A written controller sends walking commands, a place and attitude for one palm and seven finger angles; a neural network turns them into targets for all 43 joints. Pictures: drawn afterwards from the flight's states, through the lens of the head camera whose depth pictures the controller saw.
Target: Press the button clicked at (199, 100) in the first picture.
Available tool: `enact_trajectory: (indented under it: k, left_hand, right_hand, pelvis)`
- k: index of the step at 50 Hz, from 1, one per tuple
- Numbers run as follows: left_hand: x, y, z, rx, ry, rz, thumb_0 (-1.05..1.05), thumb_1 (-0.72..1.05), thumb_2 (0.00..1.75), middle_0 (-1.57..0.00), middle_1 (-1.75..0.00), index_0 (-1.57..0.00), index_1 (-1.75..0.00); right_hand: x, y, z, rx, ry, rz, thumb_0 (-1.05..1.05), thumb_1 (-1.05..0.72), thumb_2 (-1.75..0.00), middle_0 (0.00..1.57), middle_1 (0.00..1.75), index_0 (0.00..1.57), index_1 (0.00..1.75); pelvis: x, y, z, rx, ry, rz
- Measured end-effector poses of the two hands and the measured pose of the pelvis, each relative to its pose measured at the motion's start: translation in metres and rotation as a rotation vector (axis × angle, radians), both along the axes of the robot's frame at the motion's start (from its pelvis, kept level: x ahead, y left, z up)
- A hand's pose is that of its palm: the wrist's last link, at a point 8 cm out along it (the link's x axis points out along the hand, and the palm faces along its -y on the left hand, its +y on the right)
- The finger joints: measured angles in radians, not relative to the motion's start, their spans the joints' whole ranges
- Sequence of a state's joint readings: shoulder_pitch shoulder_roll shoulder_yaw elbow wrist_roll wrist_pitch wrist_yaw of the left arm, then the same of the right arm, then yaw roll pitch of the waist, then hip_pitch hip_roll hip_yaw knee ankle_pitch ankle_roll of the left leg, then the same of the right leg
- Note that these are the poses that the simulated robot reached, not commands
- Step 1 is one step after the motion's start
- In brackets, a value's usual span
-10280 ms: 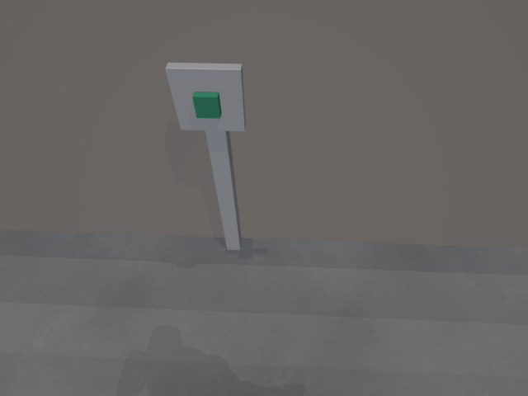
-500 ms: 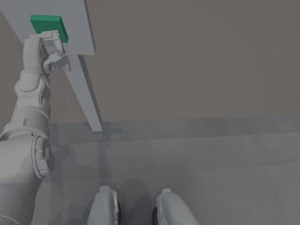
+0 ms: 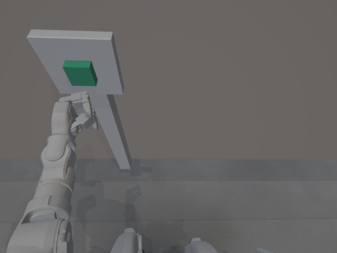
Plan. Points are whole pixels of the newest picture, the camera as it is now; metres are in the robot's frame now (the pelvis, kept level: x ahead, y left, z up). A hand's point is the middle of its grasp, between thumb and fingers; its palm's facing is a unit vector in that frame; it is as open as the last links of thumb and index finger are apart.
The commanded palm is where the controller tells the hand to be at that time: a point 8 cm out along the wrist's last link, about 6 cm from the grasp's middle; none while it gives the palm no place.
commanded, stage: pull the fist back off the button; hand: left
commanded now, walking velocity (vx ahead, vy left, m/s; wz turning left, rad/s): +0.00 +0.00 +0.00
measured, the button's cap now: (81, 72) +0.53 +0.22 +0.09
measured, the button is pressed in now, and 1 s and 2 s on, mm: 0 0 0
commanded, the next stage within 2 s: draw the hand back to the body in 0.22 s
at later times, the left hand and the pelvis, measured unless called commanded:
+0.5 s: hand (89, 127) +0.37 +0.17 +0.09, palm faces -0.01 -1.00 -0.05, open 3.1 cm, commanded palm +0.33 +0.23 +0.09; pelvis -0.01 -0.01 +0.01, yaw +1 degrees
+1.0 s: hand (36, 163) +0.27 +0.21 +0.15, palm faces +0.19 -0.96 -0.22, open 3.1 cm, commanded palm +0.23 +0.26 +0.17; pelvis +0.00 +0.00 +0.06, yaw +1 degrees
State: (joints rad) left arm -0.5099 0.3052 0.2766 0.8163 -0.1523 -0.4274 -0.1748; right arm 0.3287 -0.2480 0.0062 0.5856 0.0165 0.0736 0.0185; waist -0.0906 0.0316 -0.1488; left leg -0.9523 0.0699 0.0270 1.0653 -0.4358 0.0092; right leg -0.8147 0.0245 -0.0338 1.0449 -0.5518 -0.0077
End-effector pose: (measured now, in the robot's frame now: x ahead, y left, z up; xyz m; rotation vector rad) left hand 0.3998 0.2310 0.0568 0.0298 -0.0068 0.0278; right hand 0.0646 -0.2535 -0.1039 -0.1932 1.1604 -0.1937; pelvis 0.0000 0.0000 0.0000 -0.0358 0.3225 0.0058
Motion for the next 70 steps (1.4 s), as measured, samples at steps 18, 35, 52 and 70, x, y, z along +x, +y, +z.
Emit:
enact_trajectory:
  k: [18, 35, 52, 70]
  left_hand:
    - [-0.032, -0.006, 0.002, -0.007, -0.017, -0.038, 0.02, 0.9, 0.9, -1.3, -1.5, -1.3, -1.5]
    - [-0.103, 0.022, 0.062, 0.003, -0.036, 0.008, 0.02, 0.9, 0.9, -1.3, -1.5, -1.3, -1.5]
    - [-0.172, 0.032, 0.112, 0.214, -0.006, 0.206, 0.02, 0.89, 0.9, -1.3, -1.5, -1.3, -1.5]
    - [-0.213, 0.052, 0.174, 0.357, -0.063, 0.355, 0.02, 0.89, 0.9, -1.3, -1.5, -1.3, -1.5]
  right_hand:
    - [0.05, -0.01, 0.002, -0.026, -0.139, 0.084, 0.01, -0.91, -0.9, 0.21, 0.3, 0.2, 0.3]
    - [0.04, -0.004, 0.035, 0.023, -0.216, 0.038, 0.01, -0.91, -0.9, 0.21, 0.3, 0.2, 0.3]
    - [0.132, 0.034, 0.1, 0.002, -0.493, 0.139, 0.01, -0.91, -0.9, 0.2, 0.3, 0.2, 0.3]
    - [0.154, 0.059, 0.107, 0.049, -0.475, 0.215, 0.01, -0.9, -0.9, 0.21, 0.3, 0.2, 0.3]
  pelvis:
    - [-0.009, -0.013, -0.004, 0.003, -0.036, 0.034]
    - [-0.002, -0.013, 0.03, 0.02, -0.156, 0.019]
    - [0.006, -0.001, 0.061, 0.029, -0.277, 0.021]
    - [0.033, 0.008, 0.078, 0.041, -0.362, 0.014]
